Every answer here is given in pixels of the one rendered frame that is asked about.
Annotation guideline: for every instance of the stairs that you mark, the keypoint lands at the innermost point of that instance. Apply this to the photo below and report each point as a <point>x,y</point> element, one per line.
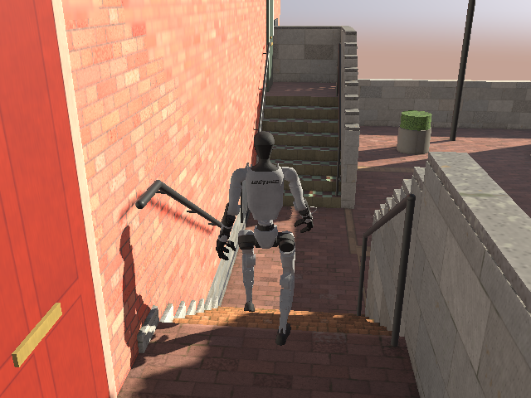
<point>306,134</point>
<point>298,320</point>

